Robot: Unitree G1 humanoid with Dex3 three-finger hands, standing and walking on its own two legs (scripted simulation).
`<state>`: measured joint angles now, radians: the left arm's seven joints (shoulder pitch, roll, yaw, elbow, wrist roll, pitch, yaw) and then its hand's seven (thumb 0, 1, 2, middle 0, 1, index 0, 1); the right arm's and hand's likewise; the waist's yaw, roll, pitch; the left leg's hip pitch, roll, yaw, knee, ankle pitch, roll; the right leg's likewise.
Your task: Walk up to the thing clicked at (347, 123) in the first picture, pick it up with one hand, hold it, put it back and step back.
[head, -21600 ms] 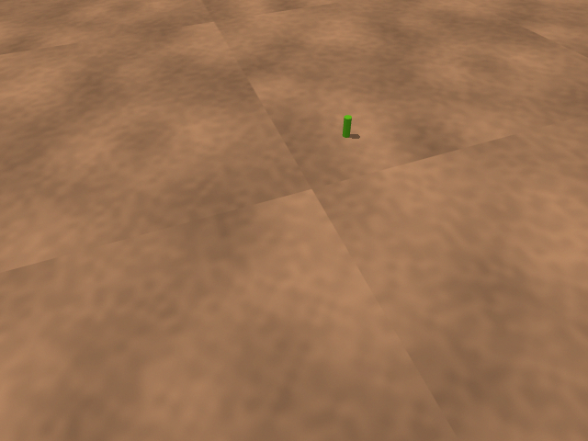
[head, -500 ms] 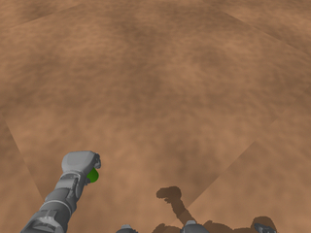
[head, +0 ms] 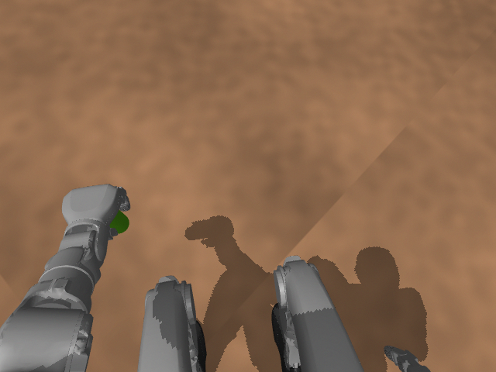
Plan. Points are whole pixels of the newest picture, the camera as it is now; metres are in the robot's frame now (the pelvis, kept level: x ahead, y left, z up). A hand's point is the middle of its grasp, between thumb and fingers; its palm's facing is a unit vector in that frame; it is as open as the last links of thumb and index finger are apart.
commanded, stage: crouch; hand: left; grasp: from above
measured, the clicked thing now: (110, 217) +0.43 +0.22 -0.19
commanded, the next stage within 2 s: lower in 0.90 s
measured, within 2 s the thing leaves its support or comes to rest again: neither
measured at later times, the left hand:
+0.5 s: hand (118, 227) +0.43 +0.23 -0.26, palm faces -0.46 -0.02 -0.89, open 6.5 cm
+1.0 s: hand (124, 228) +0.43 +0.23 -0.31, palm faces -0.47 -0.01 -0.88, open 6.5 cm
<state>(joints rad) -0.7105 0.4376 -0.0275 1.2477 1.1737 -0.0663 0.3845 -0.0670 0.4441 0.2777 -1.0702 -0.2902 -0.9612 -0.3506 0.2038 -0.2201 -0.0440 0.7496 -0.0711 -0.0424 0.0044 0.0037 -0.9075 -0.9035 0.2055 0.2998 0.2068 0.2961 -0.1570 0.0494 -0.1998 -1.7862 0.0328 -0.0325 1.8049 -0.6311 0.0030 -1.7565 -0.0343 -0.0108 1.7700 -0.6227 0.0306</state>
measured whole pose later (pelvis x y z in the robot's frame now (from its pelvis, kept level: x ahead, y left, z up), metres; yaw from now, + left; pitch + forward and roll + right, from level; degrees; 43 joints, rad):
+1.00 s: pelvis -0.02 +0.00 -0.14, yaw -3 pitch +36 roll -5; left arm -0.89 0.59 0.05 1.41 1.24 -0.14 0.41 -0.06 0.43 0.29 -1.08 -0.29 -0.98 -0.32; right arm 0.18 -0.26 0.00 0.76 -0.12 -0.07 0.10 0.00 -0.92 -0.91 0.20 0.30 0.21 0.30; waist -0.21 0.02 -0.11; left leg -2.21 0.03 -0.09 2.26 -0.67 -0.01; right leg -2.16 -0.02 -0.03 2.20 -0.66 0.03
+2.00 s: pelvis -0.01 +0.00 -0.20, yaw -6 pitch +33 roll -8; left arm -0.94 0.70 0.15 1.55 1.30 -0.20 0.54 -0.06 0.44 0.27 -1.07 -0.29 -0.98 -0.32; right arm 0.13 -0.29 0.06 0.78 -0.21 -0.13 0.19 0.00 -0.91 -0.90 0.20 0.30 0.20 0.30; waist -0.27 -0.02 0.01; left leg -2.35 0.02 -0.16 2.48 -0.72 -0.02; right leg -2.29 0.00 -0.07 2.39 -0.68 0.04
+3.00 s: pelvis -0.01 +0.00 -0.21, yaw -8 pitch +31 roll -10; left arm -0.98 0.80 0.17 1.70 1.32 -0.22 0.60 0.00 0.14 0.53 -0.64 -0.54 -0.65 -0.53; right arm 0.15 -0.31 0.11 0.79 -0.26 -0.18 0.26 0.00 -0.90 -0.90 0.20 0.30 0.20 0.30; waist -0.31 -0.04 0.03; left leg -2.37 0.02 -0.20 2.54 -0.72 -0.02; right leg -2.29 0.01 -0.10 2.41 -0.67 0.05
